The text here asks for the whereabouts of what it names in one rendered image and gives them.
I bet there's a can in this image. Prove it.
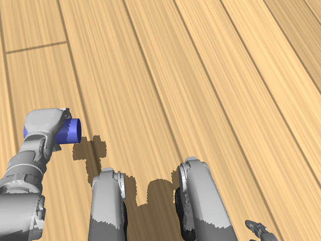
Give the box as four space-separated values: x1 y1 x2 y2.
24 118 82 144

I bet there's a left robot arm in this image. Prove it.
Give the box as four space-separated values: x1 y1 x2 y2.
0 131 55 241

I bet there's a left robot hand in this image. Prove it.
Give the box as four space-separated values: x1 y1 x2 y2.
24 108 72 152

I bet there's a right robot hand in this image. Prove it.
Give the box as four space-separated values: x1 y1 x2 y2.
245 220 278 241

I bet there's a right robot foot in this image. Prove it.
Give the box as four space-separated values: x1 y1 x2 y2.
175 187 196 241

